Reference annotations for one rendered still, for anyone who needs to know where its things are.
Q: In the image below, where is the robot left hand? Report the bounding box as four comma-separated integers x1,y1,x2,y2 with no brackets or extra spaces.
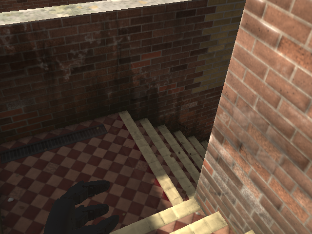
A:
41,180,120,234

